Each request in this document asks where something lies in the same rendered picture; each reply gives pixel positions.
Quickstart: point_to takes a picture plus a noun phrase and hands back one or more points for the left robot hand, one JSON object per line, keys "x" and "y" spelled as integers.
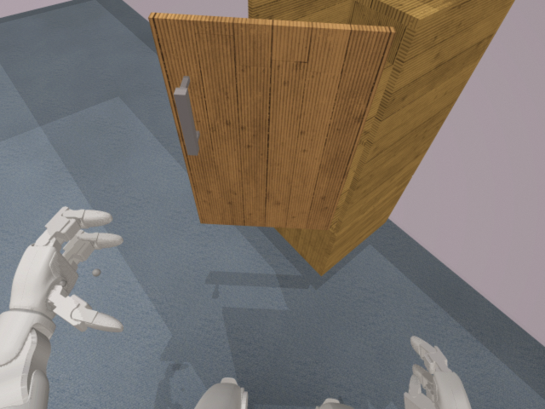
{"x": 35, "y": 285}

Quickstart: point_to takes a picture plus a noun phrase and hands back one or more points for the cupboard door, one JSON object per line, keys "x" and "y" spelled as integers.
{"x": 280, "y": 106}

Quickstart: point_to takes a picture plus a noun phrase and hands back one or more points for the handle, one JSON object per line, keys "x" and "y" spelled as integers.
{"x": 184, "y": 110}

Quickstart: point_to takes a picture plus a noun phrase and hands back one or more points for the left robot thigh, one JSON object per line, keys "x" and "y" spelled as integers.
{"x": 224, "y": 396}

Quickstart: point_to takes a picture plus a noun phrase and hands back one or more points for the right robot hand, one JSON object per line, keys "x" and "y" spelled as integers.
{"x": 444, "y": 388}

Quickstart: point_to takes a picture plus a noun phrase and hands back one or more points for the left robot forearm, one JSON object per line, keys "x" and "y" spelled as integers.
{"x": 24, "y": 353}

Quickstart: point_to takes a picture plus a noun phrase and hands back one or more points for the left robot shin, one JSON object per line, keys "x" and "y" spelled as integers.
{"x": 228, "y": 380}

